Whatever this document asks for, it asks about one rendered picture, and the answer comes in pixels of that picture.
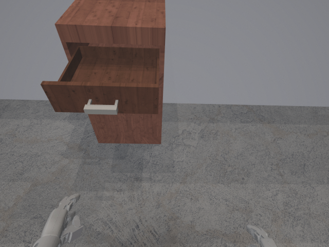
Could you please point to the handle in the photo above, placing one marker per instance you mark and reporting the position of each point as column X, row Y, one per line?
column 101, row 109

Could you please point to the robot left hand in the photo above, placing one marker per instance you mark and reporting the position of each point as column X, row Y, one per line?
column 59, row 218

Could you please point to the left robot forearm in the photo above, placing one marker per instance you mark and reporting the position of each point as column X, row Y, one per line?
column 48, row 241

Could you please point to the drawer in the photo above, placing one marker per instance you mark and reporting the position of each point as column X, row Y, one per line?
column 106, row 74

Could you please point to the cabinet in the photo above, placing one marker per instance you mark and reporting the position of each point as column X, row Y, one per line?
column 119, row 23

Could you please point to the robot right hand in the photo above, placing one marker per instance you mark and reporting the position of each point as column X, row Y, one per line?
column 260, row 236

